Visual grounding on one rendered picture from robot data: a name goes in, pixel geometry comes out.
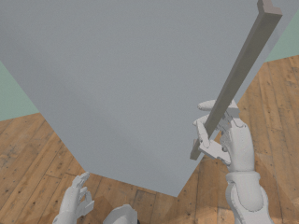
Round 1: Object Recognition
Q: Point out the handle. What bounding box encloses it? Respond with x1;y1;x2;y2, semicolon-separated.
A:
190;0;283;161

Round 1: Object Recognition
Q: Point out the robot right forearm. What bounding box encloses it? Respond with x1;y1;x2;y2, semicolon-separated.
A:
225;171;275;224

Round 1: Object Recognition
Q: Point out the robot left forearm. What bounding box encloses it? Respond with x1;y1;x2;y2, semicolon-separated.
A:
52;211;78;224

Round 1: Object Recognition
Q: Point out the left robot hand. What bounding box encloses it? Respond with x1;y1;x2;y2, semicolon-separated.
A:
59;172;94;218

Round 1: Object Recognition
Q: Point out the left robot thigh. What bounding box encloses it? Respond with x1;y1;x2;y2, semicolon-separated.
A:
103;206;137;224

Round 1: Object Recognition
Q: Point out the right robot hand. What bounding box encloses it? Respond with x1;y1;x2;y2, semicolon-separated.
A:
192;99;255;173

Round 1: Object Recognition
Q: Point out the fridge door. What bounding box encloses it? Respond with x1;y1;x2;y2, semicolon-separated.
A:
0;0;299;197

